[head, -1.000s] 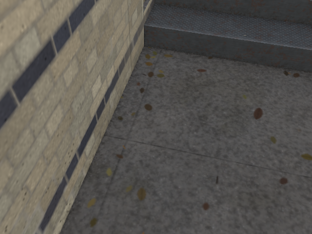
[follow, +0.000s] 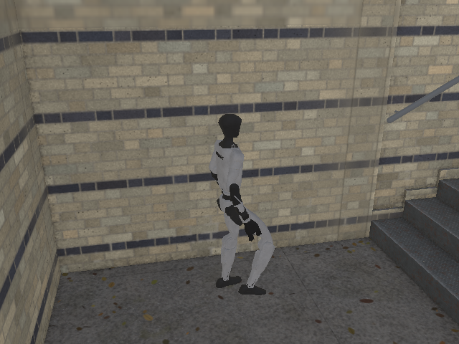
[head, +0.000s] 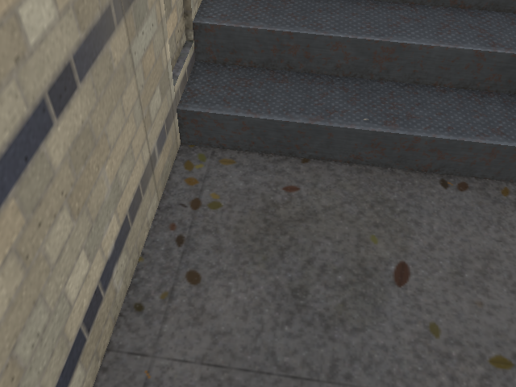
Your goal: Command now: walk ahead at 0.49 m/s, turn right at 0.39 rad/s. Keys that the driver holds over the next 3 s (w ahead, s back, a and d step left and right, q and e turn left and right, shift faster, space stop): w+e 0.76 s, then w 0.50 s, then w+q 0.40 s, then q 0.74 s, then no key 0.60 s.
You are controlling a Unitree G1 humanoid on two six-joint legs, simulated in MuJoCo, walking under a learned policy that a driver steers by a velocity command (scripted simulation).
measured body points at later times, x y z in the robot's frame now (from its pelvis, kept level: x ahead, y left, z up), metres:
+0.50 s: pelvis +0.28 -0.11 +0.00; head +0.30 -0.14 +0.44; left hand +0.44 +0.13 -0.11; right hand +0.37 -0.40 -0.11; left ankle +0.34 +0.07 -0.66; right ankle +0.29 -0.18 -0.75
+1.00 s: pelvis +0.57 -0.16 +0.00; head +0.59 -0.17 +0.44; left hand +0.81 +0.01 -0.12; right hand +0.47 -0.43 -0.13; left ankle +0.63 -0.08 -0.75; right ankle +0.48 -0.26 -0.66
